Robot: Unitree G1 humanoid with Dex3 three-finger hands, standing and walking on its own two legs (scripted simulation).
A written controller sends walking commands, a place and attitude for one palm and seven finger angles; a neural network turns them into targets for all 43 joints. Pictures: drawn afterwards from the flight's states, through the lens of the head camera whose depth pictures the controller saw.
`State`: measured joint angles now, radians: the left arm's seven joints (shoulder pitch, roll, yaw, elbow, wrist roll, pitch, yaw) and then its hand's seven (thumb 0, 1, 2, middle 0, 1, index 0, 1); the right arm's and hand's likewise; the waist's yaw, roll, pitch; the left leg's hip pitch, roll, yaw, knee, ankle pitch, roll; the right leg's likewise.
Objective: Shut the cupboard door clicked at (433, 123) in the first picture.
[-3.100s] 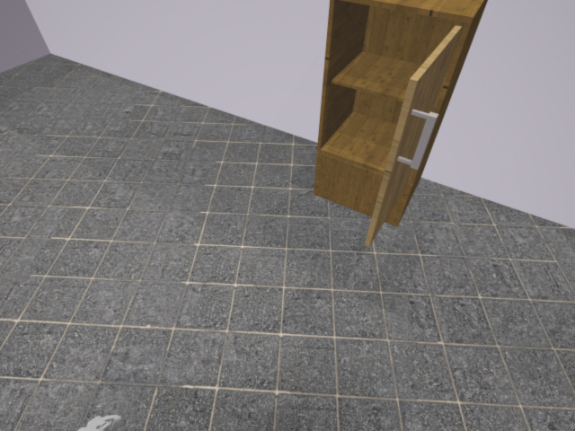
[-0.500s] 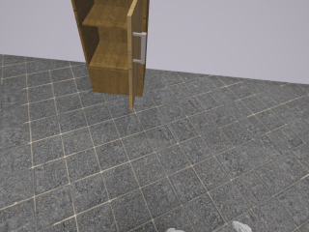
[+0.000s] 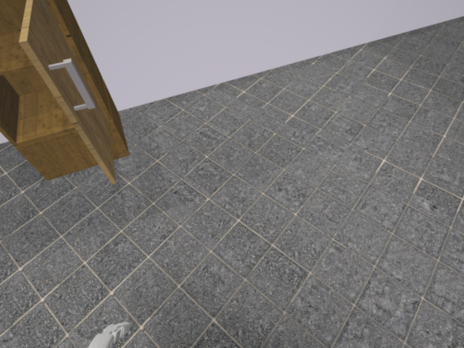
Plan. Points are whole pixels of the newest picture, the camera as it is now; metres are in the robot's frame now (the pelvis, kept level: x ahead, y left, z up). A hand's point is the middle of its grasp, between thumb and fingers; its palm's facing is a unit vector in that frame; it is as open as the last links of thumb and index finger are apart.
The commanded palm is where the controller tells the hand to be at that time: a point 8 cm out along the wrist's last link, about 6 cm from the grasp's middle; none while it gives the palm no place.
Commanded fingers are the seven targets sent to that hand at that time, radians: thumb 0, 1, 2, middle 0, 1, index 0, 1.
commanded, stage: walk around to get in front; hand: left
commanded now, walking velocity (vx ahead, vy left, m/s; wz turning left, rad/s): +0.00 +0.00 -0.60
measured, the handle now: (73, 87) +0.79 +0.49 -0.03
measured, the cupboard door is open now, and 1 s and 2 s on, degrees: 88 88 88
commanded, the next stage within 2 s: none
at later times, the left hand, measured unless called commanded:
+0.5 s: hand out of the picture +0.12 +0.23 -0.17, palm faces -0.20 -0.96 -0.18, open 7.4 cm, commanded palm none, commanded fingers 0.00 0.90 0.90 -0.20 -0.30 -0.20 -0.30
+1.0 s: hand (215, 254) +0.33 +0.05 -0.16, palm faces -0.62 -0.77 -0.13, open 7.4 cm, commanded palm none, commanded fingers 0.00 0.90 0.90 -0.20 -0.30 -0.20 -0.30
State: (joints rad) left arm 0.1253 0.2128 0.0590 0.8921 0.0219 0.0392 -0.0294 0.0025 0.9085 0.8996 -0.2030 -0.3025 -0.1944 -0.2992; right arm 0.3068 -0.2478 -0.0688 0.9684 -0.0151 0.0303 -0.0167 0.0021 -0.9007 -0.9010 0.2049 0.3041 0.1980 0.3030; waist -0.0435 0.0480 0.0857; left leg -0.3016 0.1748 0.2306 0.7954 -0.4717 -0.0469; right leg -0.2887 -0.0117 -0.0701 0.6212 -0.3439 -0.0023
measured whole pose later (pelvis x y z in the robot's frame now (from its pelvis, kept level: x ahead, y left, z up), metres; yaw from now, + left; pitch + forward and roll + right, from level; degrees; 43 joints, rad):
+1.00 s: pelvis +0.13 -0.01 +0.01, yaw -34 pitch +0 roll -1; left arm 0.09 0.18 0.07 0.95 0.03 0.04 -0.06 0.01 0.91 0.90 -0.20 -0.30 -0.19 -0.30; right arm 0.53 -0.14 -0.04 1.09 -0.03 -0.05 -0.02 0.00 -0.90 -0.90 0.20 0.30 0.20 0.30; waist -0.08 0.00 0.10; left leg 0.09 0.12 0.42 0.40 -0.46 -0.05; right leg -0.55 -0.07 -0.14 0.77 -0.26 -0.01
